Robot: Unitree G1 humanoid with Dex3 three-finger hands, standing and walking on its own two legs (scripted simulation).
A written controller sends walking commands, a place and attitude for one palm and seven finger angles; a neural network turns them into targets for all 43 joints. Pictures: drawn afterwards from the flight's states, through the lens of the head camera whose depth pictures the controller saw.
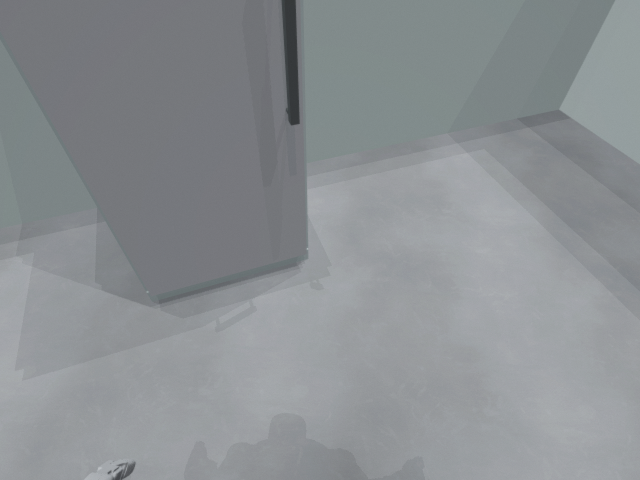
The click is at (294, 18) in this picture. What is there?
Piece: fridge door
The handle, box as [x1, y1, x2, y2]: [282, 0, 299, 124]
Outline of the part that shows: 282,0 288,104 286,111 288,114 288,120 290,124 299,123 295,0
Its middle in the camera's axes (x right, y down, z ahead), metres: -0.08 -0.47 +0.83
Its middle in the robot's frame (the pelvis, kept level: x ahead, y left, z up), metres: +0.96 +0.14 +0.17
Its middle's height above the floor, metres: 0.94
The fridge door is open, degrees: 0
